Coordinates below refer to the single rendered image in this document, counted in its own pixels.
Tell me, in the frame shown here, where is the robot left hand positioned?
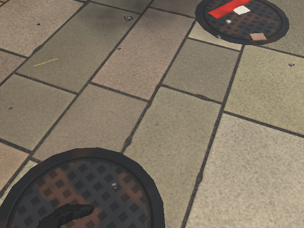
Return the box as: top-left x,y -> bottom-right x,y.
37,203 -> 94,228

